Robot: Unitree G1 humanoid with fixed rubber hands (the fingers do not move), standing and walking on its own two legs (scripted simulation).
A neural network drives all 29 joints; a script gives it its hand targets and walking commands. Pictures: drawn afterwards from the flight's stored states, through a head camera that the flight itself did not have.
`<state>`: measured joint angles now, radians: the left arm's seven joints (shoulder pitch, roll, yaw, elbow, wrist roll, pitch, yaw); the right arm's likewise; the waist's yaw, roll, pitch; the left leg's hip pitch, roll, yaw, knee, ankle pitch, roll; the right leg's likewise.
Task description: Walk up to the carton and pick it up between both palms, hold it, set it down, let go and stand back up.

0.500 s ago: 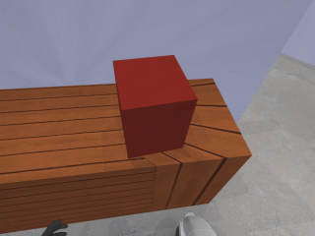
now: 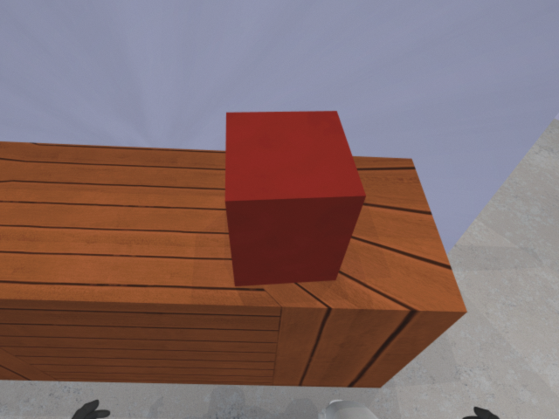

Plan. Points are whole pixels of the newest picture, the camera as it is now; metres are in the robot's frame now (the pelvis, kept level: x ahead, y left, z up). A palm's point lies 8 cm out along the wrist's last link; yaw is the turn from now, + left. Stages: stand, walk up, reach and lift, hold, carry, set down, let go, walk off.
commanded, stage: walk up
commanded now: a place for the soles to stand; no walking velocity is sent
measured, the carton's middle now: (284, 201) +0.50 +0.00 -0.01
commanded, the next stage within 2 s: reach and lift in 1.12 s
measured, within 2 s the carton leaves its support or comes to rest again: neither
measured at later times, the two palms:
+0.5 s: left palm out of the picture +0.08 +0.28 -0.07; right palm out of the picture +0.07 -0.30 -0.08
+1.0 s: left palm out of the picture +0.05 +0.28 -0.09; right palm out of the picture +0.04 -0.30 -0.08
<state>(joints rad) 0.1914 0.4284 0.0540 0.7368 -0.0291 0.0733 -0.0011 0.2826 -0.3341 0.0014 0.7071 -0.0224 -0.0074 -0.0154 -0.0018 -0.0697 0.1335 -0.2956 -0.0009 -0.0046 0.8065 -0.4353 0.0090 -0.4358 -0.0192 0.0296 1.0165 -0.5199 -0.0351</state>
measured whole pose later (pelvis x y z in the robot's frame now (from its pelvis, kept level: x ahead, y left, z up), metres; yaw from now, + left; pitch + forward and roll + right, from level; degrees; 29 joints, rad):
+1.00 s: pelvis -0.02 -0.01 +0.04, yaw +1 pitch -3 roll +0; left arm 0.11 0.33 0.03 1.07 -0.01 -0.01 0.00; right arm 0.13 -0.32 -0.04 1.11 0.01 -0.01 0.02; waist 0.00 -0.02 0.09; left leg -0.17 0.01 -0.02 0.38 -0.17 -0.02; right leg -0.19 -0.05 -0.03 0.38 -0.15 0.03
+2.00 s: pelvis +0.05 -0.01 +0.03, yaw +1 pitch -1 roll -1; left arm 0.23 0.21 0.07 0.42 -0.02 0.13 0.01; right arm 0.19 -0.21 -0.05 0.76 0.02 -0.31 0.03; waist 0.00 0.02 0.06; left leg -0.11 0.05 0.04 0.45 -0.32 -0.02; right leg -0.10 -0.04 -0.02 0.41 -0.28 0.04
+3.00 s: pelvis +0.01 -0.01 +0.02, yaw +0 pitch +1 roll -1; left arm -0.07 0.18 -0.11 0.87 -0.26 -0.50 0.08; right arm -0.11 -0.14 0.06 0.93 0.21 -0.52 0.02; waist 0.03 0.00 0.02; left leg -0.31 0.04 0.03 0.63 -0.34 -0.02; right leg -0.31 -0.03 0.01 0.60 -0.30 0.04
